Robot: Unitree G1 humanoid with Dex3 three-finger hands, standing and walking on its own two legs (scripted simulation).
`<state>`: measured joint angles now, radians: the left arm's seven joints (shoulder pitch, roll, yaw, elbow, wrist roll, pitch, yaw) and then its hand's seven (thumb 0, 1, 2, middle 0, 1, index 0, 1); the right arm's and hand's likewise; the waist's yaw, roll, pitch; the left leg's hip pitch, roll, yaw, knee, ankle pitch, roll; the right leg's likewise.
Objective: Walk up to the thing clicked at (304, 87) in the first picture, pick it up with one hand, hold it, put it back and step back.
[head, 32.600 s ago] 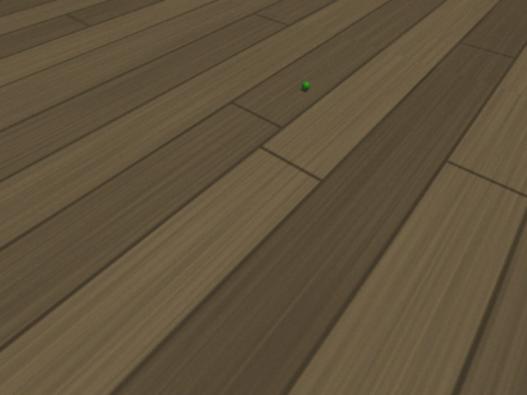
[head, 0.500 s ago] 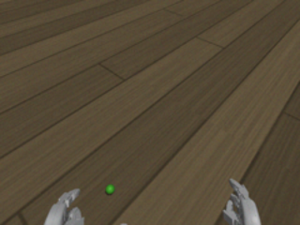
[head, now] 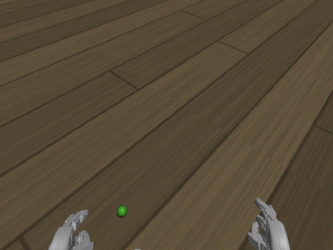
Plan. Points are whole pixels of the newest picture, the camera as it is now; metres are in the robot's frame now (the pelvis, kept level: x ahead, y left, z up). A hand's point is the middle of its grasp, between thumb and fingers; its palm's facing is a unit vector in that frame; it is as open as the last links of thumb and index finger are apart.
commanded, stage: stand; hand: left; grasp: from above
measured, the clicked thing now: (122, 210) +0.46 +0.23 -0.69
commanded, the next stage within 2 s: none
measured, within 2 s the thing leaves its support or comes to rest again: neither
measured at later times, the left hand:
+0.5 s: hand out of the picture +0.05 +0.24 -0.11, palm faces +0.03 -0.95 -0.32, open 7.3 cm
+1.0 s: hand out of the picture +0.04 +0.25 -0.10, palm faces +0.01 -0.94 -0.34, open 7.3 cm
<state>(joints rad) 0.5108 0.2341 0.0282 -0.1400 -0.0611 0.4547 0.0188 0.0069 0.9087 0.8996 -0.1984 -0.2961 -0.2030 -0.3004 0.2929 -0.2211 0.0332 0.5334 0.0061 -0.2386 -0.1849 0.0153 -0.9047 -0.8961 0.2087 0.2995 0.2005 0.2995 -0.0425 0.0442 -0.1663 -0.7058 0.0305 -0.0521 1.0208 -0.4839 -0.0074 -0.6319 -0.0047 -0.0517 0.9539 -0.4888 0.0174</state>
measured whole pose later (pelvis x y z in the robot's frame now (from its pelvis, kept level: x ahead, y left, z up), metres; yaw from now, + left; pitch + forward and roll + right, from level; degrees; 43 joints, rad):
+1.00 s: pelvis -0.01 +0.01 +0.07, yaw -1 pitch -5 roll +0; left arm 0.17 0.29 0.03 1.14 0.03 0.00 0.03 0.00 0.91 0.90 -0.20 -0.30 -0.21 -0.30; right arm 0.14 -0.30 -0.03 1.12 -0.03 0.00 -0.02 0.01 -0.91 -0.90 0.21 0.30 0.20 0.30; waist 0.01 0.01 0.06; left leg -0.12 -0.01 0.00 0.37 -0.18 0.01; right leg -0.08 -0.04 -0.01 0.36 -0.20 0.04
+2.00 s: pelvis +0.01 +0.00 +0.07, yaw -1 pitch -3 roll +0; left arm 0.10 0.31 0.03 1.14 0.01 0.00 0.01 0.00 0.91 0.90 -0.20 -0.30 -0.21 -0.30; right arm 0.10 -0.33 -0.01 1.14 -0.02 -0.01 -0.01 0.01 -0.91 -0.90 0.21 0.30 0.20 0.30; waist 0.00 0.01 0.06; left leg -0.09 0.01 0.01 0.33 -0.18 -0.01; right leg -0.06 -0.02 -0.01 0.32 -0.20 0.02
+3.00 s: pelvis -0.06 +0.03 +0.05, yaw -2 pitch -2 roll -2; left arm 0.04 0.41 0.06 0.91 0.00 0.06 0.03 0.00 0.91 0.90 -0.20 -0.30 -0.20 -0.30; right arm 0.13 -0.36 -0.05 0.96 -0.03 0.03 0.00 0.01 -0.91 -0.90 0.21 0.30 0.20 0.30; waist -0.02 -0.05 0.19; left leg -0.31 -0.02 0.01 0.60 -0.26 0.06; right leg -0.47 0.11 0.17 1.14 -0.52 -0.02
